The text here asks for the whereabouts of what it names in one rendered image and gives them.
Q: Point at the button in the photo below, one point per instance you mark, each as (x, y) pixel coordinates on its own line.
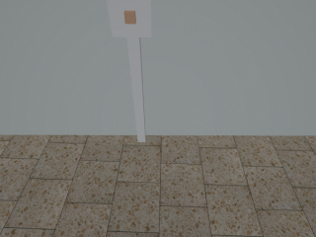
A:
(129, 17)

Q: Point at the panel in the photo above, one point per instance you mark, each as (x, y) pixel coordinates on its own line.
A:
(133, 34)

